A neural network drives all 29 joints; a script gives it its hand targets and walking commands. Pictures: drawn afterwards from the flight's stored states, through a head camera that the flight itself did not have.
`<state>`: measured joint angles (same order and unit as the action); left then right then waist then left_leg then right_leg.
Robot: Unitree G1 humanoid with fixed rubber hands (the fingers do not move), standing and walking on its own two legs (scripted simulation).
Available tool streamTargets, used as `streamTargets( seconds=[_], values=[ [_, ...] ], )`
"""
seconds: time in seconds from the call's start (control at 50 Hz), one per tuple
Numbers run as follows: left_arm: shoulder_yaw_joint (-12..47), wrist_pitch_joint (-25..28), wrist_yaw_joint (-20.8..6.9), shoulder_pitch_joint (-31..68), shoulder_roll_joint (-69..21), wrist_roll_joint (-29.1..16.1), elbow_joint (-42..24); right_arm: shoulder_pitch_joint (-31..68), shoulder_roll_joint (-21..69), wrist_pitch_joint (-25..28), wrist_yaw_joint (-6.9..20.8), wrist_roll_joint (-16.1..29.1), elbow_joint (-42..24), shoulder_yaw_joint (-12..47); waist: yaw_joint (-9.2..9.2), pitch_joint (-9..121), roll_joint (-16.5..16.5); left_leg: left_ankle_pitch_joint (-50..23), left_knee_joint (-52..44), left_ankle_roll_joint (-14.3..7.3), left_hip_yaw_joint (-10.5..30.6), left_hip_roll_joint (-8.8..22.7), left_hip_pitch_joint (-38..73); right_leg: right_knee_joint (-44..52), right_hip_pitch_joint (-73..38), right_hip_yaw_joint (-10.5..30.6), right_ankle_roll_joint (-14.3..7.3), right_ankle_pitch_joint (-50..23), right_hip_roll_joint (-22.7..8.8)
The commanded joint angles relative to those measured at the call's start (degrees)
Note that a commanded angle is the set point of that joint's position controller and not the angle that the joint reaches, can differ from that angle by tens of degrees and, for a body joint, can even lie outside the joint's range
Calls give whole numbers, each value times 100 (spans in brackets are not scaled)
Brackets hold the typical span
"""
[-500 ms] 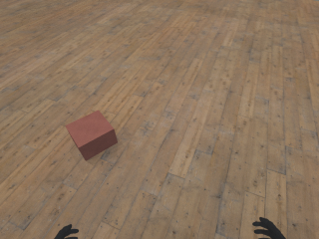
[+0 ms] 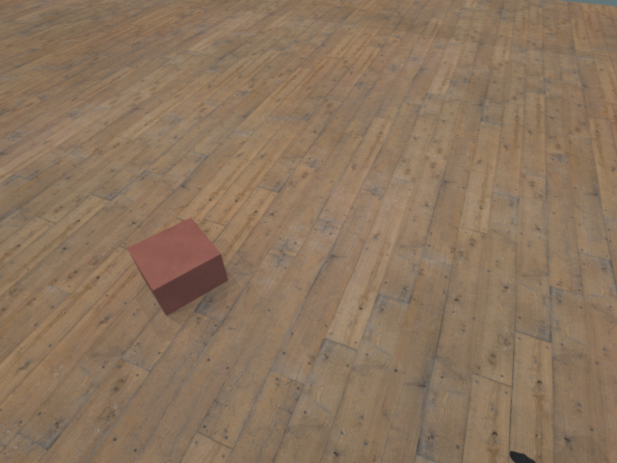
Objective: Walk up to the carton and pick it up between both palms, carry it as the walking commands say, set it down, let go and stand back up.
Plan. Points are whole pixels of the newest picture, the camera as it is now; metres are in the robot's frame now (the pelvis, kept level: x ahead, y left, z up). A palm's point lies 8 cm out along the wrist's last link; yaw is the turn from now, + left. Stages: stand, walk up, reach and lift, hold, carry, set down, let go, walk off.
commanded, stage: stand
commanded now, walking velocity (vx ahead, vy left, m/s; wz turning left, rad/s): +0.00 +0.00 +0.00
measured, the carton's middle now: (179, 264) +1.00 +0.50 -0.69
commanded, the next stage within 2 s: walk up in 0.78 s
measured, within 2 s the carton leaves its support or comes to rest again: neither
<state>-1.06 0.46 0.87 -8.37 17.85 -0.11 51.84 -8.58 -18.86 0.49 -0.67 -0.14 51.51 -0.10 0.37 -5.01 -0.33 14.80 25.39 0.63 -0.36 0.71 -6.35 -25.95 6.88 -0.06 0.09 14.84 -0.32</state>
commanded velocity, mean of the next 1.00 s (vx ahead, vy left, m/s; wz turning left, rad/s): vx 0.00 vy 0.00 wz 0.00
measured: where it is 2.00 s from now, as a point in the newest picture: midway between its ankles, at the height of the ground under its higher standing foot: outside the picture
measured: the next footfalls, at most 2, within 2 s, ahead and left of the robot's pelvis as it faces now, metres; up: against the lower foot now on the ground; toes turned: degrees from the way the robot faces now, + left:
left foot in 1.22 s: +0.09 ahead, +0.21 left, +0.00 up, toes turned +15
right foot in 1.48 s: +0.24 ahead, -0.04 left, +0.00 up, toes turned +14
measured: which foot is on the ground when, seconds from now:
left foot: down 0.00-1.00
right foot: down 0.00-1.00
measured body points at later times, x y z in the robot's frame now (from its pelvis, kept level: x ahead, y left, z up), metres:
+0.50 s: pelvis -0.01 +0.01 +0.00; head -0.01 +0.01 +0.45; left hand +0.07 +0.30 -0.13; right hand +0.09 -0.29 -0.12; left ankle -0.01 +0.13 -0.74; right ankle +0.00 -0.12 -0.74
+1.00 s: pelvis -0.01 +0.01 +0.00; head -0.01 +0.02 +0.45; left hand +0.06 +0.31 -0.13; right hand +0.08 -0.28 -0.12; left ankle -0.01 +0.13 -0.74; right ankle +0.00 -0.12 -0.74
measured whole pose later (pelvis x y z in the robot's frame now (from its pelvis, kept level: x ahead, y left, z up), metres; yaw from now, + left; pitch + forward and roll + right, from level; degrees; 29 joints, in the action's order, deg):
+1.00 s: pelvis -0.01 +0.01 +0.00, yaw +1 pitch -4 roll +0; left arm -2.3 1.3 0.9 -10.7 18.6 0.8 57.2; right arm -10.6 -18.9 1.2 0.0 -0.3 56.7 -2.0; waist 0.4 -3.2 -0.4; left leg 13.0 23.5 -1.0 0.2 -0.4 -7.0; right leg -22.5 6.2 -1.2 0.6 13.0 -1.7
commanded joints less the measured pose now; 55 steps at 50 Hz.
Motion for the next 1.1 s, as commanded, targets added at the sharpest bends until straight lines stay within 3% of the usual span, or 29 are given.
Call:
streamTargets(
  seconds=[0.0, 0.12, 0.16, 0.24, 0.28, 0.3, 0.32, 0.34, 0.44, 0.46, 0.52, 0.6, 0.66, 0.68, 0.7, 0.74, 0.76, 0.82, 0.84, 0.86, 0.9, 0.94, 0.96, 0.98, 1.0, 1.02, 1.04, 1.06, 1.08],
  values=[
    [-212, 119, -24, 427, 981, 48, -375, -42, -1172, 127, -51, 16, -170, -289, 36, 499, -139, -1152, -394, -189, 348, 569, 170, 647, 42, 475, -174, -1045, -586],
    [-248, 171, 41, 179, 1083, 49, -109, 125, -1112, 181, -47, 45, -81, -296, -67, 316, -212, -1075, -697, -243, 516, 635, -166, 649, -140, 521, -188, -1277, -719],
    [-238, 119, 18, 249, 1030, 56, -178, 297, -1047, 198, -64, 48, -78, -218, -51, 462, 108, -880, -702, -271, 452, 616, -94, 707, -167, 465, -113, -1082, -680],
    [-214, 145, 37, 8, 1058, -19, 37, 249, -987, 205, -85, 20, 40, -212, -124, 555, 50, -1224, -757, -253, 530, 685, 23, 737, -121, 481, -166, -1171, -675],
    [-248, 142, 80, 53, 1230, -20, 84, 27, -1023, 181, -34, 29, 131, -255, -32, 510, -79, -1182, -692, -205, 509, 653, 90, 806, -85, 506, -167, -1061, -625],
    [-295, 185, 20, 55, 1236, 35, 75, 119, -1156, 209, -66, 38, 48, -282, -39, 323, 85, -1088, -650, -250, 445, 580, -80, 862, -57, 477, -140, -1239, -660],
    [-282, 167, 29, 218, 1172, 14, 74, 195, -1078, 204, -66, 67, 124, -295, -49, 322, -227, -1276, -782, -213, 486, 668, 121, 771, 107, 515, -199, -1279, -646],
    [-171, 160, 13, 20, 956, 42, 184, 226, -983, 195, -73, 48, 146, -250, -16, 214, 126, -1079, -746, -201, 362, 657, 105, 895, 121, 526, -113, -1154, -654],
    [-221, 76, 47, 40, 1178, -24, 240, 54, -1188, 147, -82, 17, 183, -321, -70, 174, -38, -967, -780, -190, 468, 580, -120, 914, -51, 437, -120, -955, -634],
    [-189, 144, 10, -164, 949, 21, 248, -14, -1118, 166, -110, 51, 286, -310, -57, 274, 250, -973, -789, -192, 412, 631, -32, 930, -63, 490, -111, -916, -679],
    [-213, 133, 58, 70, 1224, -6, 242, 184, -935, 114, -65, 60, 150, -258, -22, -14, -342, -826, -904, -208, 599, 618, -101, 956, 150, 423, -94, -781, -611],
    [-244, 161, 46, 50, 1150, 23, 205, 268, -1158, 166, -75, 39, 145, -319, -11, 543, 394, -810, -800, -236, 420, 583, -52, 949, -194, 511, -103, -967, -748],
    [-197, 146, 45, 86, 1109, 61, 282, 225, -1072, 166, -69, -25, 245, -330, -11, 271, 26, -645, -994, -201, 525, 713, 68, 944, 102, 427, -118, -780, -612],
    [-256, 172, 57, -88, 1171, 14, 372, 324, -1181, 201, -47, 51, 183, -318, -165, 239, -23, -667, -979, -269, 596, 715, -112, 910, -55, 449, -178, -927, -726],
    [-264, 191, 67, -34, 1238, -24, 323, 71, -1115, 203, -21, 85, 269, -348, 6, 456, -106, -751, -1036, -206, 595, 649, -62, 853, -130, 448, -121, -1075, -640],
    [-204, 175, 44, -249, 1064, -29, 371, 26, -1191, 210, -35, 37, 281, -379, -113, 437, 36, -874, -940, -272, 472, 632, -49, 965, -170, 362, -81, -1102, -677],
    [-221, 170, -6, -116, 1042, 35, 317, -99, -1165, 236, -101, 83, 419, -399, -140, 330, -345, -813, -1010, -163, 494, 566, -51, 829, -137, 389, -143, -1033, -687],
    [-281, 108, 103, -17, 1253, 69, 373, 88, -955, 182, -73, 30, 228, -301, 64, 312, 310, -1204, -983, -228, 516, 732, 46, 835, 71, 454, -121, -988, -636],
    [-185, 129, 67, -163, 1036, 2, 384, 63, -897, 183, -67, 26, 298, -295, -60, 494, 56, -1002, -951, -260, 605, 731, 54, 942, -114, 383, -118, -842, -681],
    [-224, 155, 97, -196, 1227, 21, 423, 72, -1167, 195, -49, 49, 306, -369, -11, 400, 218, -792, -949, -228, 566, 669, -48, 921, -70, 496, -122, -921, -692],
    [-174, 193, 93, -225, 1065, -41, 406, -53, -1156, 208, -33, 0, 373, -393, -72, 526, -76, -942, -957, -270, 540, 720, 138, 898, -132, 460, -135, -1081, -730],
    [-223, 168, 87, 125, 1212, -21, 400, 81, -1187, 177, -45, 16, 423, -388, -21, 114, 47, -891, -989, -232, 516, 713, -35, 970, 132, 622, -171, -836, -772],
    [-653, 277, 23, -386, 1721, 265, -282, -355, -1355, 142, 129, -70, -85, -666, -158, 308, 196, 1107, -397, -650, 1201, 501, -1180, 222, -558, 96, -485, 1185, -584],
    [-755, 303, 15, -856, 1816, 331, -163, 137, -1144, 113, 240, -65, -359, -573, -576, -102, -376, 1794, 19, -494, 975, 359, -2889, 661, -1428, 444, -758, 2096, -803],
    [-839, 318, 24, -1253, 2017, 363, -105, 657, -1034, 113, 310, -93, -614, -588, -821, -55, -911, 1310, 1095, -150, 104, 148, -3477, 1450, -1731, 1214, -1172, 2791, -1567],
    [-848, 344, 87, -1051, 2082, 515, -214, 857, -973, 105, 356, -193, -887, -649, -815, -282, -1292, 1277, 2715, -134, 180, 337, -3697, 1886, -1092, 2223, -1548, 2794, -2577],
    [-879, 372, 116, -441, 2101, 593, -615, 344, -1081, 61, 386, -179, -990, -689, -418, -261, -954, 1189, 3085, -119, 703, 800, -3484, 1730, -443, 2081, -1669, 2259, -3000],
    [-851, 389, 131, -286, 2025, 589, -936, 39, -1288, 43, 477, -223, -990, -746, -186, -221, -475, 1234, 3006, -107, 948, 1008, -2941, 1667, 128, 1754, -1545, 2414, -2902],
    [-808, 438, 126, -154, 2063, 558, -1044, -134, -1346, 36, 546, -256, -1102, -827, -66, -256, -413, 1177, 2961, -85, 1024, 1076, -2914, 1601, 371, 1551, -1480, 2481, -3002]
  ],
)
